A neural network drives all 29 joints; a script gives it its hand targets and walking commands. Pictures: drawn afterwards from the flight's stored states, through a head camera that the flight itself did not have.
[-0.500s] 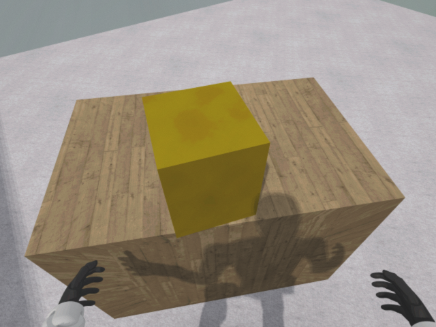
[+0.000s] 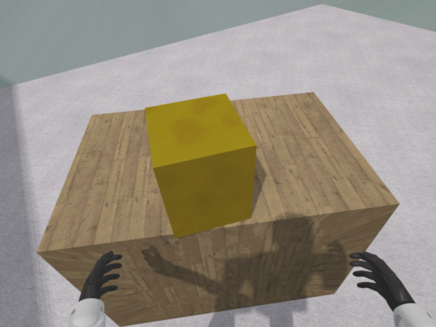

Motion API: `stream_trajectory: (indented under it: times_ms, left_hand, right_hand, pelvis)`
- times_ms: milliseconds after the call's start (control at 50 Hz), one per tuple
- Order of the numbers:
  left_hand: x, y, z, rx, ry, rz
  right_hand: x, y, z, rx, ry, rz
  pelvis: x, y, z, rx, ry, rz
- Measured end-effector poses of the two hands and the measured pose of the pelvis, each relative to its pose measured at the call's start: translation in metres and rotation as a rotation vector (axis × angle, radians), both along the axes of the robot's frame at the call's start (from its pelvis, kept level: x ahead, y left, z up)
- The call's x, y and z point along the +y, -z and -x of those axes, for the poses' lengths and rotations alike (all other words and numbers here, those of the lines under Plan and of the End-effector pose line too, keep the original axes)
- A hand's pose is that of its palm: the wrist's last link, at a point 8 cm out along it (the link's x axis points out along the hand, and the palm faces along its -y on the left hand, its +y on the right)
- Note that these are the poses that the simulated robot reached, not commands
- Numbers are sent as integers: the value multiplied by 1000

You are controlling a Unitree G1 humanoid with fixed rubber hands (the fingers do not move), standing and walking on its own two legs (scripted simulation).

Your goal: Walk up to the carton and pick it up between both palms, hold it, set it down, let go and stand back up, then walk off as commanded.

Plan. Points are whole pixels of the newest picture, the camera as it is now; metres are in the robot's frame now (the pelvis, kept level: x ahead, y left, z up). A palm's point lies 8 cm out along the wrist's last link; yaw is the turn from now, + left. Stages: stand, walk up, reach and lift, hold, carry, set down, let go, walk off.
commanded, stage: reach and lift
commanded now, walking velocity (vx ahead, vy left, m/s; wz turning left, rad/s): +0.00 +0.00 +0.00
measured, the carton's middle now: (200, 165) +0.48 +0.08 +0.02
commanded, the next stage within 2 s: none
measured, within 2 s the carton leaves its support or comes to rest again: neither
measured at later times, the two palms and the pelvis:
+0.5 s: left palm (104, 261) +0.24 +0.24 +0.02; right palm (342, 260) +0.24 -0.19 +0.01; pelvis +0.03 +0.02 +0.01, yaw +0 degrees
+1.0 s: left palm (107, 243) +0.26 +0.23 +0.05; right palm (339, 228) +0.28 -0.19 +0.05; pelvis +0.05 +0.02 +0.01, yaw +0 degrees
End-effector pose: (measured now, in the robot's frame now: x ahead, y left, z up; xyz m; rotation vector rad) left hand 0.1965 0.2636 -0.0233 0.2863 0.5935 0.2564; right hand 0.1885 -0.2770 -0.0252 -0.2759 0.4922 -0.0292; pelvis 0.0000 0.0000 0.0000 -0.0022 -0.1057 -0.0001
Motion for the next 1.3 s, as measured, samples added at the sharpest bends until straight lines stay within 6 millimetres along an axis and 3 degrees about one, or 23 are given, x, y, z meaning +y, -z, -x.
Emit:
stream_trajectory:
  times_ms: [60,160,380,600,740,1100,1300]
  left_hand:
    - [-4,-5,1,-32,-25,34]
    - [-5,-12,-3,-79,-52,100]
    - [-11,-39,-37,-207,37,130]
    - [-38,-52,-47,-280,50,178]
    - [-43,-57,-56,-284,40,178]
    - [-31,-76,-69,-239,-32,202]
    - [-33,-105,-103,-280,-19,214]
  right_hand:
    - [8,-10,-10,-58,-31,-23]
    - [41,-23,-26,-135,-49,-105]
    - [80,-30,-41,-129,-38,-144]
    - [83,-47,-62,-212,-29,-227]
    - [83,-62,-77,-271,-41,-257]
    - [89,-84,-102,-260,-17,-271]
    - [100,-106,-137,-289,-37,-287]
  pelvis:
    - [-5,-1,-1,1,-1,-8]
    - [-5,-2,-2,6,-3,-10]
    - [21,-6,-15,27,-8,12]
    - [22,-10,-38,50,-6,15]
    - [18,-12,-46,59,-5,10]
    - [16,-13,-53,66,-5,8]
    - [16,-13,-52,65,-5,8]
